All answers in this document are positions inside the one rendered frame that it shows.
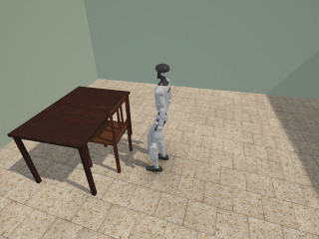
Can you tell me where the chair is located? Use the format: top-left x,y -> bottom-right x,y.
84,96 -> 133,173

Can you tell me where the left robot forearm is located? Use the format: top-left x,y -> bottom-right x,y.
157,109 -> 166,132

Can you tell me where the left robot hand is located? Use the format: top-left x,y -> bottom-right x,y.
153,131 -> 162,144

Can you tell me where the robot left foot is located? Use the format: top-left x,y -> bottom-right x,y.
147,165 -> 162,172

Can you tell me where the robot left upper arm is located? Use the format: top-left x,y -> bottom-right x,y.
156,87 -> 167,112

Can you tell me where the robot right upper arm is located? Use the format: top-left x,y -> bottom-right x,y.
166,79 -> 172,99

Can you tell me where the humanoid robot torso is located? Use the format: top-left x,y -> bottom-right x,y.
155,83 -> 170,124

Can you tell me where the table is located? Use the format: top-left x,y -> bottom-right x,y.
7,86 -> 133,196

